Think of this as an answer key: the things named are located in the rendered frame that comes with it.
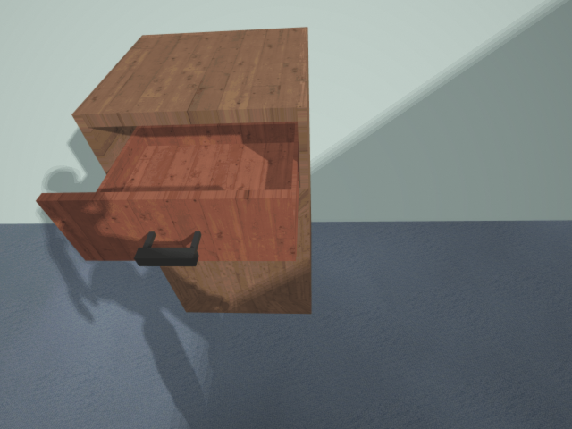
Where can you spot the drawer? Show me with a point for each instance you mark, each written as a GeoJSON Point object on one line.
{"type": "Point", "coordinates": [236, 183]}

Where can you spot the handle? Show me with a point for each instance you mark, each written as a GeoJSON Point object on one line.
{"type": "Point", "coordinates": [148, 256]}

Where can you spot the cabinet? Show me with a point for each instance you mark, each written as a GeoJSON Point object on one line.
{"type": "Point", "coordinates": [236, 76]}

